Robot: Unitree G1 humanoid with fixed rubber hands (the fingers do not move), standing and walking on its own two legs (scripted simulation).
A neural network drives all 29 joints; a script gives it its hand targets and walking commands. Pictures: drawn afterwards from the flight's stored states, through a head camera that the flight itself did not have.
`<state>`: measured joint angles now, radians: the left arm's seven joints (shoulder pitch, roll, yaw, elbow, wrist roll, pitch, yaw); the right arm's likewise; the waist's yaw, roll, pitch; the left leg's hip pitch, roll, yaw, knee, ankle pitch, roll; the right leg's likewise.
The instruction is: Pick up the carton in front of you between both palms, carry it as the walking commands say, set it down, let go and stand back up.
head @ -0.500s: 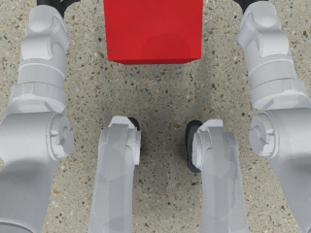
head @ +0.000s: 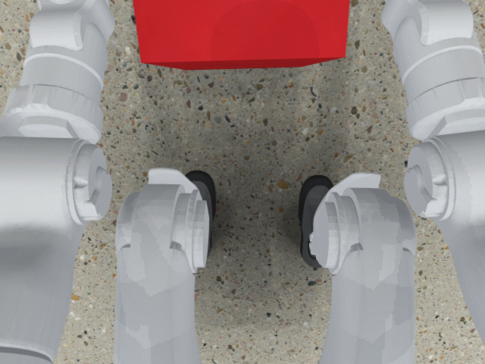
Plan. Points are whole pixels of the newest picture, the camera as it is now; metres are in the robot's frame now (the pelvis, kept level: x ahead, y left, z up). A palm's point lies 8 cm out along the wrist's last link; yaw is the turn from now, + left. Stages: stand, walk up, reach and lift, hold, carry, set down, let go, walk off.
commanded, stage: reach and lift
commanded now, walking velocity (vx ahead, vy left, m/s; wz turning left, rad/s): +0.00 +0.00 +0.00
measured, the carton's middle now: out of the picture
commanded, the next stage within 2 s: none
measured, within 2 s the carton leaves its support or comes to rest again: leaves its support in 0.68 s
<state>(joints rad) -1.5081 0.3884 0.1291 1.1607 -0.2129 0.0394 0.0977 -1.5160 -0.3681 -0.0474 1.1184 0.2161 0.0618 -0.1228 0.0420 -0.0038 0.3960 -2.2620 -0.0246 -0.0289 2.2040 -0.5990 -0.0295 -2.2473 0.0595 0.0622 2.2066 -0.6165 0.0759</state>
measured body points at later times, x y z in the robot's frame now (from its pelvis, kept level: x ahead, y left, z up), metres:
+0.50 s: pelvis -0.01 +0.00 +0.00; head +0.37 +0.01 +0.23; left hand +0.56 +0.19 -0.18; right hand +0.57 -0.12 -0.18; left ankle +0.10 +0.12 -0.34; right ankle +0.10 -0.13 -0.34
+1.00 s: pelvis -0.01 -0.01 +0.07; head +0.28 +0.01 +0.41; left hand +0.51 +0.18 -0.02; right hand +0.53 -0.12 -0.01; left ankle +0.10 +0.13 -0.34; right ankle +0.10 -0.14 -0.34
